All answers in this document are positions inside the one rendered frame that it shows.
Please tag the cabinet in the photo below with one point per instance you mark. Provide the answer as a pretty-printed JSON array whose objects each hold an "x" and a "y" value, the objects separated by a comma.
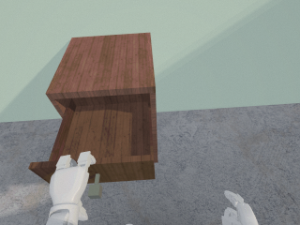
[{"x": 111, "y": 65}]

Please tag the handle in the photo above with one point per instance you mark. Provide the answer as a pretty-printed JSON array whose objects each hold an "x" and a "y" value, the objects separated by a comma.
[{"x": 95, "y": 190}]

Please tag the right robot hand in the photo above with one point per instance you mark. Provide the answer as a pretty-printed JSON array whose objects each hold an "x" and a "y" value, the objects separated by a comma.
[{"x": 243, "y": 214}]

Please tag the left robot forearm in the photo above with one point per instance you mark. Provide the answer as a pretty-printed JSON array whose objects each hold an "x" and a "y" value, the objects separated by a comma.
[{"x": 65, "y": 213}]

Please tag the drawer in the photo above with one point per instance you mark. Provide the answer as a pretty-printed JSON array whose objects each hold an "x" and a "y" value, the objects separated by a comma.
[{"x": 117, "y": 130}]

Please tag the left robot hand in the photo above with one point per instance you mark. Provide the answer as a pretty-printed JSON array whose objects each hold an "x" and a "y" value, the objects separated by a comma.
[{"x": 70, "y": 179}]

